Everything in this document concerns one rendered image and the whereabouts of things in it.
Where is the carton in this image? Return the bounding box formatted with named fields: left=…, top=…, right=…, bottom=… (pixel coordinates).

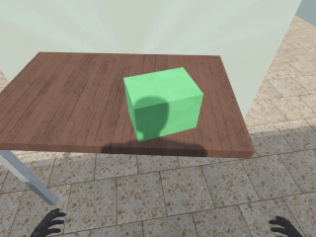
left=123, top=67, right=203, bottom=142

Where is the table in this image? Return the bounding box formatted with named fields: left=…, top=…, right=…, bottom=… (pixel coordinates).
left=0, top=51, right=256, bottom=205

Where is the robot right hand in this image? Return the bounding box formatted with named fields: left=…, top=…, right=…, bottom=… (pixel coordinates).
left=269, top=215, right=303, bottom=237

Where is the robot left hand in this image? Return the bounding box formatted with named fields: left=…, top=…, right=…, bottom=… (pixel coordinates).
left=30, top=208, right=66, bottom=237

